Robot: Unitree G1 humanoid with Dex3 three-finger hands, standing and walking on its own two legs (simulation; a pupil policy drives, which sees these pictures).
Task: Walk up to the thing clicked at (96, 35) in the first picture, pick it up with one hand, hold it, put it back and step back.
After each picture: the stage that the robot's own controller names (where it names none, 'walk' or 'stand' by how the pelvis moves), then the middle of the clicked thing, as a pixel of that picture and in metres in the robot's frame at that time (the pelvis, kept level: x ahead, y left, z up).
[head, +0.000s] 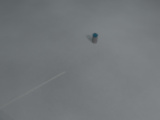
stand; (94, 38) +1.57 -0.18 -0.72
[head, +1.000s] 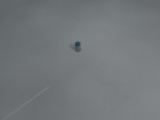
walk; (77, 47) +1.46 +0.14 -0.70
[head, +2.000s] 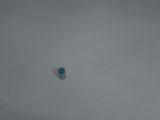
walk; (62, 73) +0.98 +0.23 -0.71
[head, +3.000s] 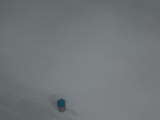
walk; (61, 105) +0.61 +0.16 -0.69
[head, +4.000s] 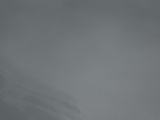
stand; out of the picture +0.39 +0.16 -0.70
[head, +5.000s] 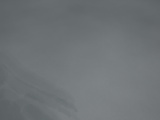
stand; out of the picture +0.37 +0.14 -0.72
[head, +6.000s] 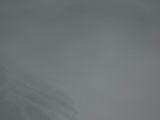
stand; out of the picture +0.38 +0.15 -0.73
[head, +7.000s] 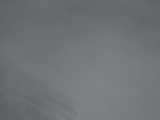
stand; out of the picture +0.37 +0.16 -0.73
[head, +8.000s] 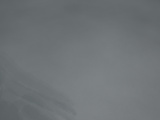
stand; out of the picture +0.36 +0.16 -0.73
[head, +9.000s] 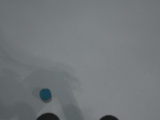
go down; (46, 96) +0.41 +0.18 -0.52
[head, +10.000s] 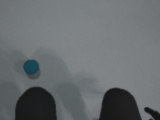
go down; (32, 70) +0.44 +0.22 -0.32
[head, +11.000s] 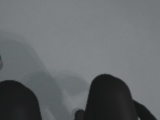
close in; out of the picture +0.42 +0.26 -0.24
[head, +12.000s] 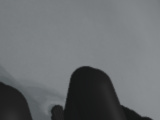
close; out of the picture +0.42 +0.27 -0.22
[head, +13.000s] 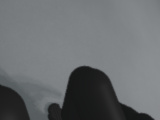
lift; out of the picture +0.41 +0.28 -0.22
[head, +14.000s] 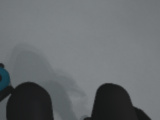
lift; out of the picture +0.31 +0.27 -0.11
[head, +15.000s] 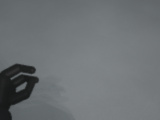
close; out of the picture +0.26 +0.29 -0.64
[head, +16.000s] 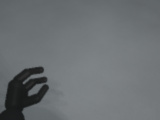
close; out of the picture +0.24 +0.31 -0.70
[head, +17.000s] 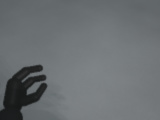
stand; out of the picture +0.23 +0.31 -0.70
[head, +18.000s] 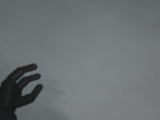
stand; out of the picture +0.23 +0.31 -0.68
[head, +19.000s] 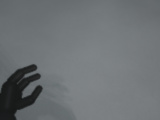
stand; out of the picture +0.22 +0.31 -0.65
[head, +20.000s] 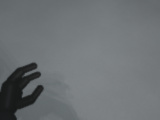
stand; out of the picture +0.22 +0.31 -0.63
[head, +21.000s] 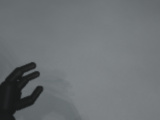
stand; out of the picture +0.21 +0.31 -0.62
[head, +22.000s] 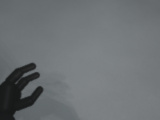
stand; out of the picture +0.21 +0.31 -0.64
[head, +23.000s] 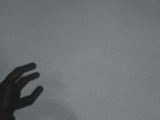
stand; out of the picture +0.20 +0.31 -0.65
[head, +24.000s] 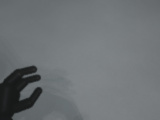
stand; out of the picture +0.20 +0.31 -0.61
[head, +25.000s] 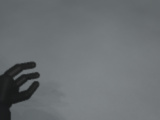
stand; out of the picture +0.17 +0.32 -0.70
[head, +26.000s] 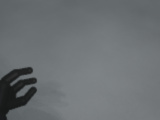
stand; out of the picture +0.16 +0.32 -0.71
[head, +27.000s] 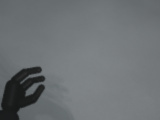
stand; out of the picture +0.17 +0.32 -0.66
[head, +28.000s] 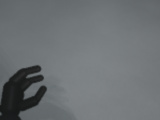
stand; out of the picture +0.16 +0.32 -0.65
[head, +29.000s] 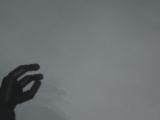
stand; out of the picture +0.14 +0.32 -0.69
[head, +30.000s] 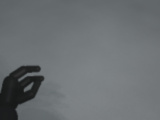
stand; out of the picture +0.14 +0.32 -0.70
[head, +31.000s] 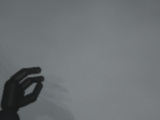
stand; out of the picture +0.14 +0.33 -0.67
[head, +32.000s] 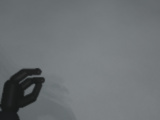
stand; out of the picture +0.13 +0.32 -0.65
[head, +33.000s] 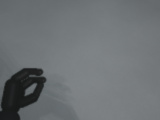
close; out of the picture +0.14 +0.33 -0.64
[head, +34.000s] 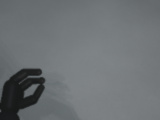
stand; out of the picture +0.13 +0.33 -0.64
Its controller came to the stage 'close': yes
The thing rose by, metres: 0.28
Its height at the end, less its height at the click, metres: -0.02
